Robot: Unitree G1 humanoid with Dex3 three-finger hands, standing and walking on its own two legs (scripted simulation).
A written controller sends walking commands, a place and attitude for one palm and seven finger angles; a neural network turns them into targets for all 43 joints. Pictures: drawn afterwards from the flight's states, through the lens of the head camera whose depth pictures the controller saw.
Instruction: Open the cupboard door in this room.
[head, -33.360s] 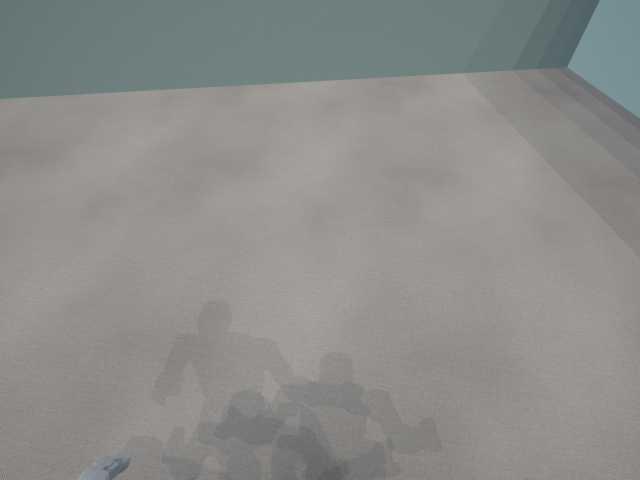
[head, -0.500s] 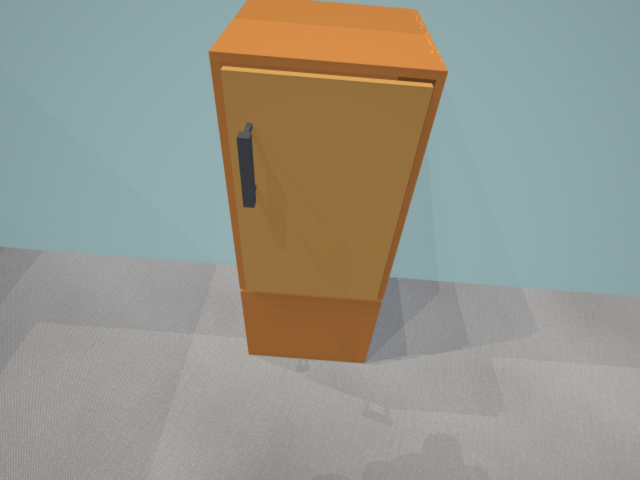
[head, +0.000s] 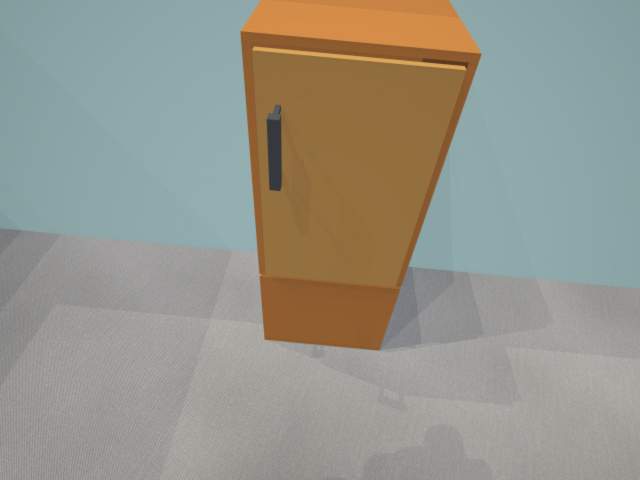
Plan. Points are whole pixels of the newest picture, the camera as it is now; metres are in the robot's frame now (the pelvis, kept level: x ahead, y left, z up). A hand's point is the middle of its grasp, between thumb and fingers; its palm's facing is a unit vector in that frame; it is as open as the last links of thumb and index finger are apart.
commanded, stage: shuffle to correct the standing spot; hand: left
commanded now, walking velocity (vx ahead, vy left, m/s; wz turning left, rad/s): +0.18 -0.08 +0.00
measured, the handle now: (276, 148) +0.68 +0.13 +0.06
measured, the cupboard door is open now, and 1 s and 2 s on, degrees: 0 0 0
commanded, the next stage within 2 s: come to a stop and stand still in 0.52 s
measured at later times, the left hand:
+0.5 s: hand out of the picture +0.16 +0.14 -0.14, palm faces +0.05 -0.98 -0.21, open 7.1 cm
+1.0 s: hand (238, 466) +0.19 +0.12 -0.15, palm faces +0.01 -0.97 -0.24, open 7.3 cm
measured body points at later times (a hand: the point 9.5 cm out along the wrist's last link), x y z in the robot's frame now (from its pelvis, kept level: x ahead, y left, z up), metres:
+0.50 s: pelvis +0.08 -0.03 +0.02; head +0.09 -0.04 +0.47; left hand +0.16 +0.19 -0.12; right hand +0.03 -0.26 -0.14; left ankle +0.08 +0.08 -0.66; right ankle +0.09 -0.14 -0.72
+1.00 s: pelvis +0.16 -0.05 +0.01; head +0.19 -0.08 +0.46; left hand +0.19 +0.17 -0.14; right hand +0.18 -0.28 -0.16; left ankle +0.16 +0.07 -0.70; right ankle +0.19 -0.16 -0.72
